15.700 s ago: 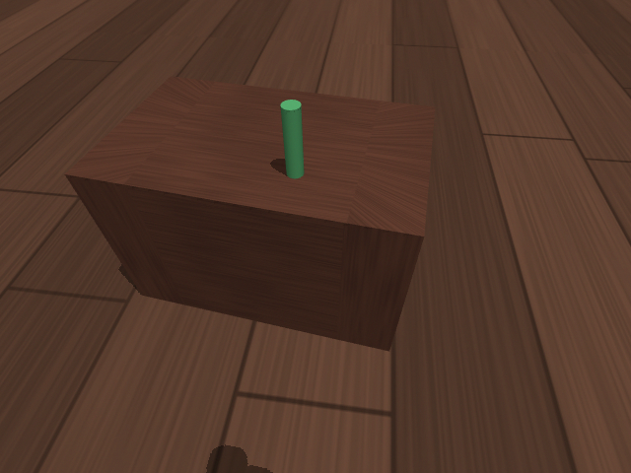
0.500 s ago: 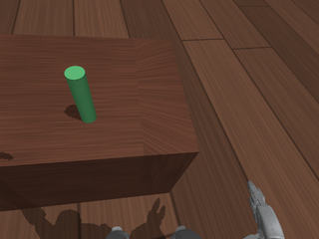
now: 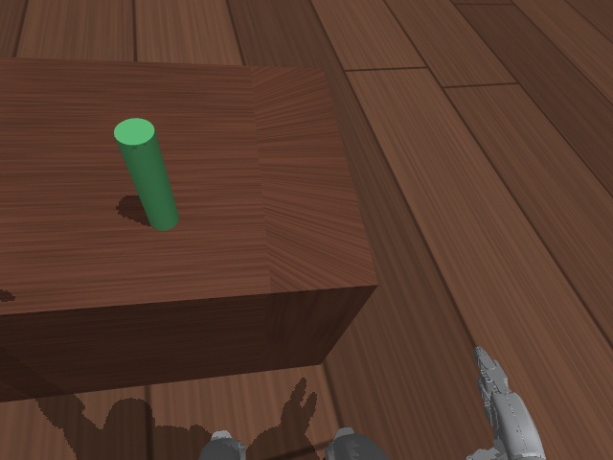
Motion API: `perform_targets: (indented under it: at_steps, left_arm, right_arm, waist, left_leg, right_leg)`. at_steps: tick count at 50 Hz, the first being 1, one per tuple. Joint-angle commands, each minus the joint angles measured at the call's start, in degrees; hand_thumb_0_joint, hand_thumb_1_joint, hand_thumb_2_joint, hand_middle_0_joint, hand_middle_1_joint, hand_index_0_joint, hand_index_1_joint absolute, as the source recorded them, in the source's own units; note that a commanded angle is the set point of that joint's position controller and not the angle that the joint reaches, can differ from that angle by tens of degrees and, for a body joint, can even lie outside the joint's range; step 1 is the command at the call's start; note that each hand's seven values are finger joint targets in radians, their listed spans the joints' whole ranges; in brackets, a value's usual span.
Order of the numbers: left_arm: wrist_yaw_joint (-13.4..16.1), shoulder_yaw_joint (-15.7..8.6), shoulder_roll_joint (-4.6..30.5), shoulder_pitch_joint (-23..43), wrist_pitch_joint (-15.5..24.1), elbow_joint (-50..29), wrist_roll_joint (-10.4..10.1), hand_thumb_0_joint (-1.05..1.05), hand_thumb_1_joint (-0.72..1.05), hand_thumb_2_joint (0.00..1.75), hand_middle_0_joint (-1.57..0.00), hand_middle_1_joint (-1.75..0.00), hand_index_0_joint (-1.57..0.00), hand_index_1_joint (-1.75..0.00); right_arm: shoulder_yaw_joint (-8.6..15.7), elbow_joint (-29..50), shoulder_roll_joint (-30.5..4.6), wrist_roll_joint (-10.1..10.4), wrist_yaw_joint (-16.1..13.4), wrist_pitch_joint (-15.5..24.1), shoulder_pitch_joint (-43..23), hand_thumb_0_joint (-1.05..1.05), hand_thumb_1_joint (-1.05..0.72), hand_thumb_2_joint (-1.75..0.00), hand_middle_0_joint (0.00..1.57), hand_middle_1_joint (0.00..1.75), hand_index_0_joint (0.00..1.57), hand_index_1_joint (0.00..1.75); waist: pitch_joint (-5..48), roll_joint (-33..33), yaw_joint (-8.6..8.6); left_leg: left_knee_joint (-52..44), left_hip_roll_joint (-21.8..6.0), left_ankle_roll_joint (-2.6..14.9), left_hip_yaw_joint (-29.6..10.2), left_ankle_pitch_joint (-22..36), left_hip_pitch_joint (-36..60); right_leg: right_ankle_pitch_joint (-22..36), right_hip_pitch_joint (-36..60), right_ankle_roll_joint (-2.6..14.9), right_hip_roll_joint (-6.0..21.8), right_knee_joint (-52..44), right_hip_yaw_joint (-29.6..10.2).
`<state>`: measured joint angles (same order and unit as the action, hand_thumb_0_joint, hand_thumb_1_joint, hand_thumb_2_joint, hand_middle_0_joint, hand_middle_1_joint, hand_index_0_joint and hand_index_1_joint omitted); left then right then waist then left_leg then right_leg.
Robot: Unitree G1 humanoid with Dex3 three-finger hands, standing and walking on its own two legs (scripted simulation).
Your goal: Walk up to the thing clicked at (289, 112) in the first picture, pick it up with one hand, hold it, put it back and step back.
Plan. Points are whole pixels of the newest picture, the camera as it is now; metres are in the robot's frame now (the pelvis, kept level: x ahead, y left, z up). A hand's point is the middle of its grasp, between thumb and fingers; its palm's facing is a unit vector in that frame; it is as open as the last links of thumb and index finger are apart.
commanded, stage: approach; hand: left
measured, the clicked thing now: (151, 181) +0.53 +0.19 -0.01
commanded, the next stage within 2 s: close in in 0.38 s
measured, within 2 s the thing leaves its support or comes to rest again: neither
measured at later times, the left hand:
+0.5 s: hand (102, 210) +0.49 +0.26 -0.03, palm faces +0.10 -0.99 +0.08, open 17.7 cm
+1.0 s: hand (139, 204) +0.50 +0.21 -0.03, palm faces +0.18 -0.98 +0.01, open 16.9 cm
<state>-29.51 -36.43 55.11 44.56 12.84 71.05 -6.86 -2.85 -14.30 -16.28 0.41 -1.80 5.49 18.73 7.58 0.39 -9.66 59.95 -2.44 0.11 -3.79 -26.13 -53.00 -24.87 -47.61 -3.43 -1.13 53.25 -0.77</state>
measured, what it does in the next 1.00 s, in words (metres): lowers itself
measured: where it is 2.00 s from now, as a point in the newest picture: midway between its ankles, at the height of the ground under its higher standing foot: outside the picture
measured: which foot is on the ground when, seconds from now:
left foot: down 0.00-1.00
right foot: down 0.00-1.00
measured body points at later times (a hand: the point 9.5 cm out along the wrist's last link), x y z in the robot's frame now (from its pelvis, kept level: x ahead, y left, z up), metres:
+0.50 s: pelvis -0.01 +0.00 -0.03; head +0.15 +0.08 +0.38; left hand +0.48 +0.32 -0.03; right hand +0.15 -0.25 -0.01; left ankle +0.02 +0.11 -0.67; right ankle +0.01 -0.17 -0.67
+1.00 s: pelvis -0.02 -0.01 -0.06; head +0.14 +0.04 +0.36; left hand +0.49 +0.27 -0.03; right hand +0.15 -0.26 -0.04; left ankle +0.02 +0.11 -0.67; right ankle +0.01 -0.17 -0.67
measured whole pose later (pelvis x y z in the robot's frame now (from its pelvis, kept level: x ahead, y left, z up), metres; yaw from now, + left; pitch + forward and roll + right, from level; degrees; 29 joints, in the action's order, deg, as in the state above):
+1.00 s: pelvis -0.02 -0.01 -0.06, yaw -1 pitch +27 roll -5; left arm -7.3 -27.9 33.4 48.9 25.6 67.3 -2.7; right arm -1.1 5.4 -15.1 -4.2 3.2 -0.1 22.3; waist 8.1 0.9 -14.6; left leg 75.0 -2.6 -1.3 -5.1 -30.3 -71.8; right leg -30.3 -67.2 -2.7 -1.9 70.5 0.0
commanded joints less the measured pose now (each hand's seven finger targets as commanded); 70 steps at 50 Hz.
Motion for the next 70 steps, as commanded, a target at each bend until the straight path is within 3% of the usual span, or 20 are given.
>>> perform_targets:
  at_steps: [1,4,10,14,17,22,24,25,27,30,35,39,43,45,49,54,57,61,65,70]
  left_arm:
    - [-1.40,-2.40,19.68,17.10,4.55,-8.74,-2.76,0.00,-0.61,0.02,-0.04,-0.07,-0.05,-0.06]
    - [-2.39,-1.95,16.81,17.56,5.92,-6.67,-4.19,0.00,-0.61,0.04,-0.03,-0.09,-0.05,-0.08]
    - [-0.57,1.97,10.67,20.01,7.66,-8.72,-3.14,0.00,-0.61,0.07,-0.03,-0.08,-0.04,-0.07]
    - [2.47,3.08,6.98,22.14,9.57,-13.33,-3.06,0.00,-0.61,0.08,-0.02,-0.08,-0.03,-0.07]
    - [5.58,4.35,4.81,24.54,10.82,-18.98,-2.29,0.00,-0.61,0.08,-0.03,-0.08,-0.04,-0.08]
    - [11.94,5.01,1.99,23.09,12.12,-19.00,0.24,0.00,-0.61,0.10,-0.05,-0.10,-0.06,-0.10]
    - [13.95,5.00,0.85,21.92,13.23,-18.61,1.33,0.00,-0.61,0.16,-0.12,-0.17,-0.13,-0.17]
    - [14.98,4.51,1.78,22.62,14.02,-20.34,1.65,0.00,-0.53,0.17,-0.15,-0.20,-0.16,-0.19]
    - [17.31,1.85,4.09,24.03,15.60,-23.78,2.28,0.00,-0.47,0.20,-0.16,-0.22,-0.18,-0.20]
    - [19.92,4.03,-2.59,22.92,16.75,-20.83,2.16,0.00,-0.47,0.16,-0.12,-0.19,-0.15,-0.17]
    - [23.72,3.18,-3.52,23.16,17.26,-18.56,3.14,0.00,-0.46,0.15,-0.16,-0.20,-0.18,-0.17]
    - [22.84,6.96,-9.37,21.76,16.67,-11.86,3.72,0.00,-0.45,0.14,-0.15,-0.19,-0.18,-0.16]
    - [21.48,8.97,-11.39,24.47,16.82,-11.51,3.51,0.00,-0.51,0.11,-0.13,-0.15,-0.16,-0.12]
    - [21.65,9.48,-10.73,26.74,16.91,-13.12,3.95,0.00,-0.54,0.10,-0.09,-0.11,-0.12,-0.09]
    - [22.28,8.49,-7.10,31.09,17.15,-18.53,3.73,0.00,-0.59,0.05,-0.06,-0.07,-0.08,-0.05]
    - [24.19,8.79,-7.73,28.57,17.29,-17.26,4.82,0.00,-0.61,0.04,-0.08,-0.06,-0.09,-0.05]
    - [24.54,8.40,-7.26,29.76,17.83,-20.61,4.46,0.00,-0.61,0.00,-0.08,-0.06,-0.10,-0.04]
    - [24.79,9.41,-12.63,21.30,16.73,-9.93,4.64,0.00,-0.61,0.00,-0.09,-0.06,-0.11,-0.05]
    - [24.87,9.18,-12.19,25.66,18.04,-17.76,3.87,0.00,-0.61,0.01,-0.08,-0.07,-0.11,-0.05]
    - [25.78,9.57,-13.16,24.31,18.79,-19.88,3.49,0.00,-0.61,0.02,-0.08,-0.08,-0.11,-0.06]
  right_arm:
    - [3.92,12.32,-9.11,0.20,-0.75,3.74,-1.75,0.00,0.57,-0.04,0.05,0.05,0.05,0.05]
    - [0.87,14.73,-7.15,0.08,-0.57,4.33,-0.67,0.00,0.58,-0.04,0.05,0.05,0.05,0.05]
    - [4.35,16.60,-9.99,-1.16,-0.32,4.78,4.14,0.00,0.59,-0.04,0.05,0.05,0.05,0.05]
    - [7.13,20.79,-12.44,-1.84,0.44,4.97,5.02,0.00,0.58,-0.04,0.05,0.05,0.05,0.05]
    - [7.59,23.04,-11.68,-2.27,1.19,4.36,7.01,0.00,0.57,-0.04,0.05,0.05,0.05,0.05]
    - [7.20,22.56,-10.14,-3.66,2.65,2.61,7.84,0.00,0.55,-0.05,0.05,0.05,0.05,0.05]
    - [8.54,22.67,-10.31,-4.29,3.03,1.88,6.55,0.00,0.55,-0.05,0.05,0.05,0.05,0.05]
    - [7.56,22.83,-9.65,-4.48,3.28,1.57,5.84,0.00,0.57,-0.04,0.05,0.05,0.05,0.05]
    - [8.61,22.55,-9.28,-5.01,3.53,0.66,4.64,0.00,0.57,-0.04,0.05,0.05,0.05,0.05]
    - [9.22,25.75,-8.55,-5.20,3.61,-0.16,1.82,0.00,0.57,-0.04,0.05,0.05,0.05,0.05]
    - [10.23,27.44,-8.99,-5.00,3.19,-1.56,3.61,0.00,0.57,-0.04,0.05,0.05,0.05,0.05]
    - [9.99,26.64,-8.07,-4.82,3.39,-2.31,6.89,0.00,0.57,-0.04,0.05,0.05,0.05,0.05]
    - [7.90,28.69,-7.04,-4.49,3.98,-2.10,6.22,0.00,0.57,-0.04,0.05,0.05,0.05,0.05]
    - [9.51,29.56,-8.59,-4.63,3.97,-2.38,7.20,0.00,0.57,-0.04,0.05,0.05,0.05,0.05]
    - [9.45,32.14,-9.23,-4.65,3.88,-2.74,7.38,0.00,0.56,-0.04,0.05,0.05,0.05,0.05]
    - [8.47,28.34,-7.58,-5.11,4.06,-3.46,7.54,0.00,0.55,-0.05,0.05,0.05,0.05,0.05]
    - [8.05,29.62,-6.70,-4.87,4.23,-3.57,6.65,0.00,0.54,-0.05,0.05,0.05,0.05,0.05]
    - [8.75,30.83,-7.80,-4.82,4.19,-3.56,5.38,0.00,0.53,-0.05,0.05,0.05,0.05,0.05]
    - [10.08,32.90,-8.40,-4.77,4.28,-3.49,6.13,0.00,0.54,-0.05,0.05,0.05,0.05,0.05]
    - [10.77,33.32,-8.53,-4.33,4.02,-3.76,8.30,0.00,0.54,-0.05,0.05,0.05,0.05,0.05]
  waist:
    - [21.25,-9.41,1.09]
    - [22.44,-8.06,0.23]
    - [22.91,-13.02,-2.95]
    - [27.13,-16.56,-4.47]
    - [32.27,-20.24,-4.13]
    - [32.00,-23.58,-2.53]
    - [31.47,-24.79,-1.81]
    - [31.94,-26.13,-0.89]
    - [33.75,-26.51,-0.18]
    - [33.32,-20.21,-1.56]
    - [32.82,-12.85,-2.79]
    - [29.24,-9.02,-5.63]
    - [29.12,-9.65,-6.12]
    - [31.22,-12.15,-6.63]
    - [36.06,-16.25,-5.89]
    - [31.68,-17.44,-5.38]
    - [33.77,-17.22,-4.72]
    - [28.39,-10.89,-5.64]
    - [35.17,-12.33,-5.44]
    - [35.19,-11.04,-4.94]
  left_leg:
    - [-7.12,0.85,0.65,1.06,16.45,18.34]
    - [-6.17,0.95,0.65,0.95,17.54,17.22]
    - [-2.73,0.57,-0.33,0.64,19.41,20.64]
    - [0.02,-1.05,-1.77,-1.23,26.63,25.50]
    - [1.86,-0.99,-2.36,-1.20,31.69,28.45]
    - [2.87,-1.53,-2.98,-1.79,35.68,27.08]
    - [2.85,-1.93,-3.10,-2.16,34.79,26.16]
    - [3.09,-1.64,-2.98,-1.97,33.84,25.52]
    - [3.78,-1.26,-2.45,-1.62,31.02,23.60]
    - [4.31,-0.37,-0.94,-0.80,22.94,15.26]
    - [4.20,-0.32,0.06,-0.63,16.29,8.13]
    - [5.03,-0.22,0.31,-0.38,15.88,6.06]
    - [6.21,0.21,0.47,-0.01,15.53,5.97]
    - [6.32,0.14,0.07,-0.08,16.32,9.41]
    - [6.71,0.33,-0.39,0.13,19.59,13.62]
    - [6.33,0.60,-0.02,0.63,15.15,10.43]
    - [6.54,0.70,0.22,0.79,16.19,10.28]
    - [6.46,0.52,0.70,0.69,14.63,4.99]
    - [6.61,0.58,0.47,0.60,18.21,8.64]
    - [6.18,0.87,0.69,1.18,18.80,8.59]
  right_leg:
    - [11.80,4.49,4.14,-1.07,-5.07,2.66]
    - [12.81,4.94,3.99,-1.16,-3.80,2.88]
    - [13.37,-5.18,4.42,-0.98,-1.05,3.14]
    - [13.73,-11.25,4.89,-1.29,1.98,4.30]
    - [15.64,-10.39,4.97,-1.16,3.39,4.22]
    - [14.48,-12.10,5.18,-1.46,5.33,4.46]
    - [12.59,-13.36,5.39,-1.70,6.33,4.66]
    - [12.75,-12.49,5.48,-1.80,6.99,4.41]
    - [12.79,-11.37,5.68,-2.00,8.03,4.08]
    - [13.44,-6.13,5.44,-2.17,8.63,3.61]
    - [11.25,-4.56,4.58,-2.53,8.98,3.46]
    - [12.31,-7.37,4.22,-2.67,9.24,3.46]
    - [12.77,-8.91,4.08,-2.11,9.51,3.05]
    - [12.48,-9.99,4.37,-2.04,9.56,3.14]
    - [14.66,-7.76,4.49,-1.68,9.54,2.99]
    - [12.00,-8.21,4.39,-1.40,8.89,2.66]
    - [13.57,-5.97,4.14,-1.30,8.99,2.46]
    - [13.77,-6.27,3.82,-1.51,8.55,2.53]
    - [16.79,-3.92,3.91,-1.66,9.37,2.83]
    - [18.86,-0.98,3.53,-1.53,9.02,2.16]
